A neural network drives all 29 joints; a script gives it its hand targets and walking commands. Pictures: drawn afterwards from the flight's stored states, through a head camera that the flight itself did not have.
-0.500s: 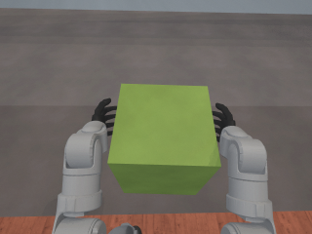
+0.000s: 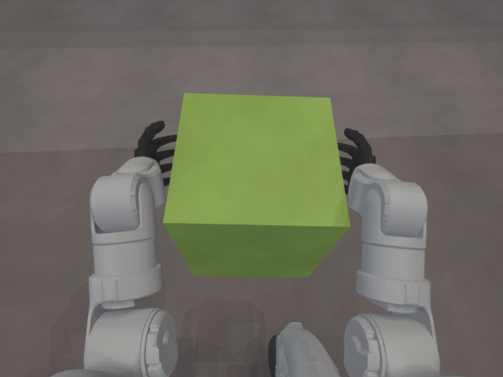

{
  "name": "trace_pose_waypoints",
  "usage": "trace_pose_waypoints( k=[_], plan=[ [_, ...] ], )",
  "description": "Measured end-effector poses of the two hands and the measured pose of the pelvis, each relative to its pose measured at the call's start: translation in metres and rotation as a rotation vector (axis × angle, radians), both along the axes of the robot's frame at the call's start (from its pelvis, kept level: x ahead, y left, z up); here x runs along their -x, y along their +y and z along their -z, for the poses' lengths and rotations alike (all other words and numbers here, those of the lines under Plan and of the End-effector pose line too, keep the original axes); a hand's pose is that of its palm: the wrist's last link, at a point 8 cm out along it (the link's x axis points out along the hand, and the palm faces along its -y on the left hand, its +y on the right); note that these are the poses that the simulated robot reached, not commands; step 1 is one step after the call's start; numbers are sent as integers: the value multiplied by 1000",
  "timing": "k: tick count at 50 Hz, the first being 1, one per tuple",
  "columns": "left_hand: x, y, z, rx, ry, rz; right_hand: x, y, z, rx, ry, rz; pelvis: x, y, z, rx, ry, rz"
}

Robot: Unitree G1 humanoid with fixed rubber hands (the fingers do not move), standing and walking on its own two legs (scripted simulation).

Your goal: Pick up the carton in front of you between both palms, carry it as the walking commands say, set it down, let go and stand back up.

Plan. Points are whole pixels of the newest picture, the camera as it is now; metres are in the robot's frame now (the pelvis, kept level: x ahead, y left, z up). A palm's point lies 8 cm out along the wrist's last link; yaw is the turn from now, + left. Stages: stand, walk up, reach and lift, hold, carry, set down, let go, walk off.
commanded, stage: carry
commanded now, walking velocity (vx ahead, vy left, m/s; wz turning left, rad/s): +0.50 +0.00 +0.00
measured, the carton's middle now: (253, 197) +0.38 -0.02 +0.04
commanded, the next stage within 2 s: none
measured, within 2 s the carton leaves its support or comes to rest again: neither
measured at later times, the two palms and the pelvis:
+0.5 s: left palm (201, 117) +0.68 +0.09 -0.07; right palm (318, 114) +0.70 -0.21 -0.08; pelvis +0.34 -0.08 -0.12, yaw +0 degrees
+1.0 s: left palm (228, 25) +0.98 +0.02 +0.01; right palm (334, 29) +0.95 -0.28 +0.01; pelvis +0.65 -0.10 -0.09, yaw -4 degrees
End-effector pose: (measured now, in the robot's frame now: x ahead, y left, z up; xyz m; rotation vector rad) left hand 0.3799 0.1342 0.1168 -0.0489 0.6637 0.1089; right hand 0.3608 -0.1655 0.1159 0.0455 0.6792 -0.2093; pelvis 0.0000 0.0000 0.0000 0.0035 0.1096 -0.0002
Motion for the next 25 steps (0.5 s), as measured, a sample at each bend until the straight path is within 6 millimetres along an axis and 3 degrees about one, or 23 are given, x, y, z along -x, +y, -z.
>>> trace_pose_waypoints(
  k=[4,8,11,14,16,20,25],
  plan=[
    [-66,-22,21,-12,-46,14,-63,-22,24,10,-44,-4,-76,-16,40,-41,-32,-14],
    [-133,-32,52,-81,-94,-15,-147,-33,65,-3,-92,-71,-160,-35,103,-57,-88,-8],
    [-174,-31,91,-116,-37,-33,-201,-31,103,1,-38,-122,-195,-47,133,-34,-70,6],
    [-201,-31,131,-87,95,-59,-234,-32,140,-1,93,-138,-226,-60,132,-35,-41,8],
    [-219,-33,148,-66,150,-82,-256,-33,155,-8,148,-140,-245,-67,125,-47,-18,-1],
    [-259,-36,168,-39,158,-121,-300,-36,175,-29,157,-136,-281,-77,118,-55,24,-9],
    [-305,-42,184,-22,138,-131,-340,-42,194,-44,136,-109,-337,-82,118,-49,38,5]
  ],
)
